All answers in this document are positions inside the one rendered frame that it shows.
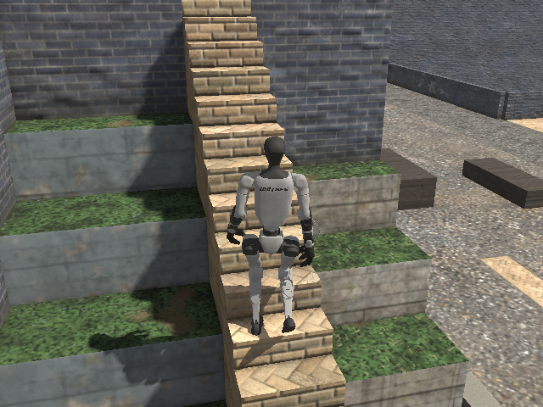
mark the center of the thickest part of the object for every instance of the stairs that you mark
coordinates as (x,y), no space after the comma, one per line
(233,113)

